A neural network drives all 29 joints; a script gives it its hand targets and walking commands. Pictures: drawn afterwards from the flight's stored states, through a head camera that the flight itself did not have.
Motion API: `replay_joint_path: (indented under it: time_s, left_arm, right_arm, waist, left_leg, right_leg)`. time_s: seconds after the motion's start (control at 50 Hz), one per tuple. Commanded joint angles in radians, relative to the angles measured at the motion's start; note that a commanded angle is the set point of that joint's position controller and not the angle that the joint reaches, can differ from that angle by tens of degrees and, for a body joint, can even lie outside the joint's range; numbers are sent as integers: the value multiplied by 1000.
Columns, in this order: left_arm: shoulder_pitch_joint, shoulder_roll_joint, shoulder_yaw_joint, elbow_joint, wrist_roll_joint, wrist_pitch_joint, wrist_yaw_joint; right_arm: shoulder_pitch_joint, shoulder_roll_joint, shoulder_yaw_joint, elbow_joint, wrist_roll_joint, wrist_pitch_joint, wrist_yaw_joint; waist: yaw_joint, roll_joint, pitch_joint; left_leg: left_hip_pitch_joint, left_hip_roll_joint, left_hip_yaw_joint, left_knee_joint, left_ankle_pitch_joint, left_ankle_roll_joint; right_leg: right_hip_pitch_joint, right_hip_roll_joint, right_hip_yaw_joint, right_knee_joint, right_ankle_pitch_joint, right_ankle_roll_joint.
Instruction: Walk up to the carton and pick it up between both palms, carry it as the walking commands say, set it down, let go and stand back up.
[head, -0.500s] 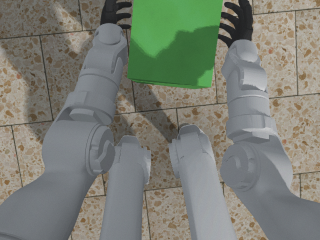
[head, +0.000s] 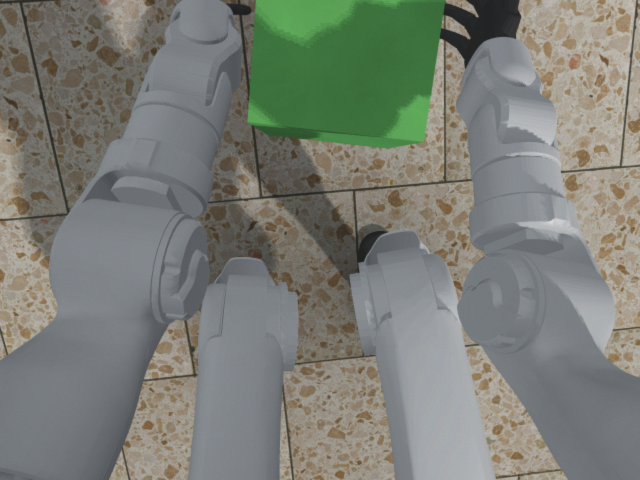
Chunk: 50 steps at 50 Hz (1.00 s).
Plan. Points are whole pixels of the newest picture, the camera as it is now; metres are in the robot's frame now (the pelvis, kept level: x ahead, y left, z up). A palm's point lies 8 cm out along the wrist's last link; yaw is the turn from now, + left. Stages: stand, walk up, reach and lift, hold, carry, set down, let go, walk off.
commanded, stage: set down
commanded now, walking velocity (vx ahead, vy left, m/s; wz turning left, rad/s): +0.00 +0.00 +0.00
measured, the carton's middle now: (346, 4) +0.57 -0.09 -0.27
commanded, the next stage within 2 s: none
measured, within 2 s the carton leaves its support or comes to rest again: rests again in 1.12 s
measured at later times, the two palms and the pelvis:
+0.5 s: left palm (217, 8) +0.55 +0.04 -0.20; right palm (488, 44) +0.49 -0.22 -0.19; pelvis +0.00 +0.00 -0.01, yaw +0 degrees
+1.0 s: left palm (224, 14) +0.55 +0.04 -0.22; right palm (490, 47) +0.49 -0.23 -0.20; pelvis +0.00 +0.00 -0.02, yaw +0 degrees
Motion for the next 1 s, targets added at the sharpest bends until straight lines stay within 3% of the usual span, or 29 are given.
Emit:
replay_joint_path:
  time_s: [0.0, 0.1, 0.18, 0.3, 0.48, 0.98]
  left_arm:
    - [-579, -899, -245, -167, -99, -77, -250]
    - [-583, -896, -285, -185, -140, -89, -246]
    - [-574, -890, -296, -186, -151, -95, -240]
    - [-557, -848, -259, -152, -121, -94, -246]
    - [-598, -787, -233, -142, -114, -98, -266]
    - [-544, -707, -217, -110, -85, -96, -284]
  right_arm:
    - [-662, 705, 384, -33, 101, -55, 256]
    - [-680, 692, 413, -77, 127, -72, 256]
    - [-681, 702, 435, -83, 155, -75, 259]
    - [-667, 685, 416, -39, 150, -69, 267]
    - [-667, 653, 361, 6, 129, -76, 262]
    - [-626, 610, 321, 82, 149, -91, 278]
  waist:
    - [-119, 132, -1146]
    - [-136, 122, -1189]
    - [-125, 120, -1194]
    - [-101, 111, -1090]
    - [-110, 114, -981]
    - [-83, 108, -841]
  left_leg:
    - [426, 27, 109, -177, 376, 49]
    - [473, 26, 94, -150, 458, 50]
    - [495, 24, 87, -138, 494, 51]
    - [426, 27, 89, -138, 428, 62]
    - [347, 34, 94, -130, 344, 69]
    - [350, 53, 76, -104, 336, 80]
  right_leg:
    - [618, 22, -178, -62, 452, -62]
    - [637, 20, -181, -35, 513, -66]
    - [627, 20, -178, -22, 539, -65]
    - [580, 22, -166, -18, 485, -65]
    - [552, 22, -153, -16, 426, -74]
    - [460, 21, -144, 11, 384, -77]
